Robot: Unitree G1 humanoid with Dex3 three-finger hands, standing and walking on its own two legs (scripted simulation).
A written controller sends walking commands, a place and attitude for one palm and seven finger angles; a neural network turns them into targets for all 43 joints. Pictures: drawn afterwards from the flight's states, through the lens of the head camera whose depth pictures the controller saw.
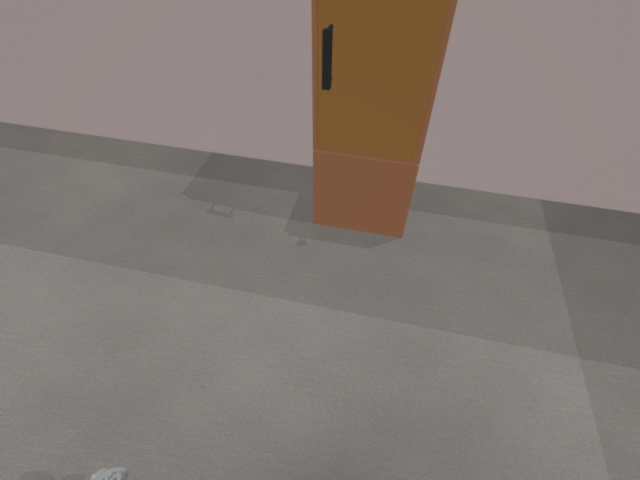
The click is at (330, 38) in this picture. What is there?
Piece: cupboard door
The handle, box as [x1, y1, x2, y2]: [322, 24, 332, 89]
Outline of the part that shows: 332,24 330,24 327,28 324,28 322,31 322,89 329,89 330,87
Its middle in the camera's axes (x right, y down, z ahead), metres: +0.02 -0.55 +1.17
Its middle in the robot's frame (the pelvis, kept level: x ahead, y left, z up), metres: +1.25 +0.05 +0.00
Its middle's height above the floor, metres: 0.77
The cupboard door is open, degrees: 0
